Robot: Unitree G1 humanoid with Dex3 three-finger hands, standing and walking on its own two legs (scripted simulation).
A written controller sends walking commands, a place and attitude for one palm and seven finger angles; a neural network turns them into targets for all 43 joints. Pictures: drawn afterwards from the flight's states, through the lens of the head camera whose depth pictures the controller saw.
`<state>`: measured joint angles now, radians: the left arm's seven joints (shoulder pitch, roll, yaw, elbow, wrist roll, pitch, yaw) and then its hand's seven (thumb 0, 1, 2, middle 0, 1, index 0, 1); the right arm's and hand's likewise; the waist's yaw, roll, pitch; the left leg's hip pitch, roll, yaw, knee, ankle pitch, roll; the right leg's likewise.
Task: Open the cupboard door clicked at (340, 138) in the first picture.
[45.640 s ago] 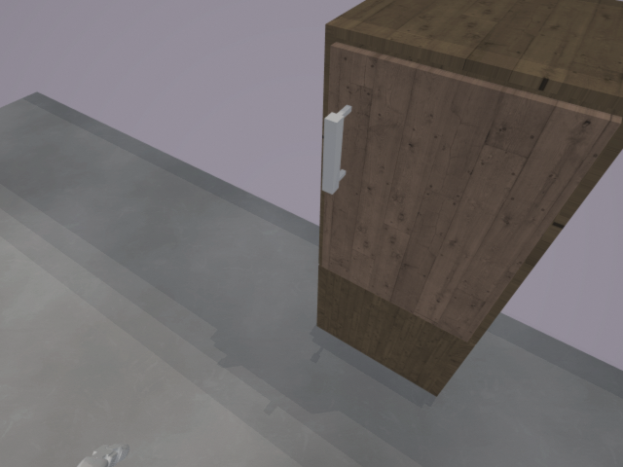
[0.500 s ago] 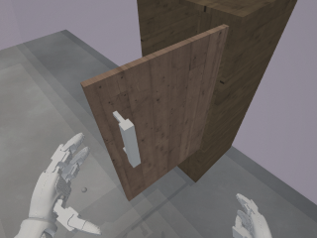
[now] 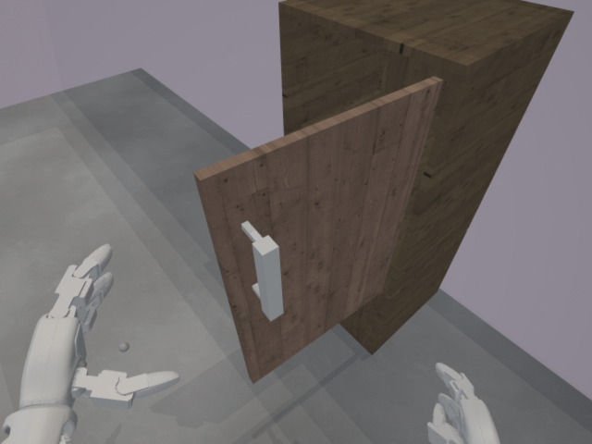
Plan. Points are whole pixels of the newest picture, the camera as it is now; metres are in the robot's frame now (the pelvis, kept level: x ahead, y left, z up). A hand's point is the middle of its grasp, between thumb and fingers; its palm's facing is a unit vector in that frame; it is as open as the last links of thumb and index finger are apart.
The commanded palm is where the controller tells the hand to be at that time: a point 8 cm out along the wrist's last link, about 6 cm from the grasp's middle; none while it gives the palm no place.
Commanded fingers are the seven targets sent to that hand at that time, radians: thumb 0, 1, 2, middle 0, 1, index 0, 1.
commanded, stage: draw the hand back to the body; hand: left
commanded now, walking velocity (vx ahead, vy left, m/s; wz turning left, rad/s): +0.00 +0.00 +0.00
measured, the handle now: (261, 272) +0.33 +0.09 +0.06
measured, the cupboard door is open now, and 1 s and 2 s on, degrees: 85 85 85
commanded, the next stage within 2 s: step back with the hand held close in 0.84 s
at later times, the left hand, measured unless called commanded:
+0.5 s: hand (69, 298) +0.21 +0.26 +0.17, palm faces +0.45 -0.80 -0.41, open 8.7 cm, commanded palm +0.16 +0.29 +0.18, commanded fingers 0.00 0.90 0.90 -0.20 -0.30 -0.20 -0.30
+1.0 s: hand (87, 301) +0.20 +0.24 +0.17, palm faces +0.43 -0.81 -0.40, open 7.4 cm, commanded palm +0.15 +0.28 +0.19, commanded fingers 0.00 0.90 0.90 -0.20 -0.30 -0.20 -0.30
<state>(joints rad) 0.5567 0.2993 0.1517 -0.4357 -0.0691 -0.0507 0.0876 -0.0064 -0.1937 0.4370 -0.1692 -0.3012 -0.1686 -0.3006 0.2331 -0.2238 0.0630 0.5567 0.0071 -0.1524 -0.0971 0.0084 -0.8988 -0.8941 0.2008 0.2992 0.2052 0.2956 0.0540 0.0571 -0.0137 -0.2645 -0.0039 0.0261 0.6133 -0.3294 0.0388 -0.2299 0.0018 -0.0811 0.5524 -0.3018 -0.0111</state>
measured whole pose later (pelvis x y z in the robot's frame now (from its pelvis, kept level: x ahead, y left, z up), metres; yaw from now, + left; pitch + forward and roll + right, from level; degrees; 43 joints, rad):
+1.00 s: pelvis +0.01 -0.02 +0.02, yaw -1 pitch -5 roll -1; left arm 0.46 0.34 0.33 -0.38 -0.06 -0.09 0.11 0.02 0.89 0.90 -0.21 -0.30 -0.21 -0.30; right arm 0.18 -0.23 0.02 0.65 0.00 -0.09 -0.07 0.01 -0.90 -0.89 0.20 0.30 0.20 0.30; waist 0.07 0.08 0.04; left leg -0.08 0.02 0.04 0.40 -0.24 0.01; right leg -0.06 0.03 -0.07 0.35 -0.21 -0.03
